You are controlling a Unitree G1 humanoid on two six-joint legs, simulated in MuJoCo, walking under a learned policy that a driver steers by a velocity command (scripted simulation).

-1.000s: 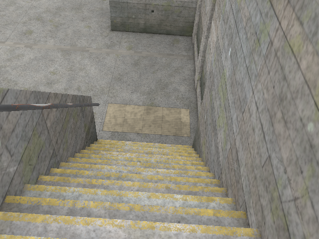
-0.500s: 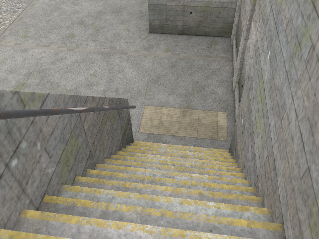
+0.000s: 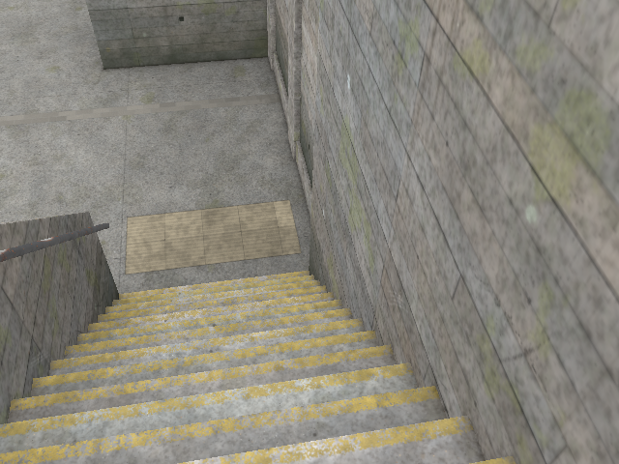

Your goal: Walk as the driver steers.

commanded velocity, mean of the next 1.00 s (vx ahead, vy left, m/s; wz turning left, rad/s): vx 0.49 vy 0.00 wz -0.09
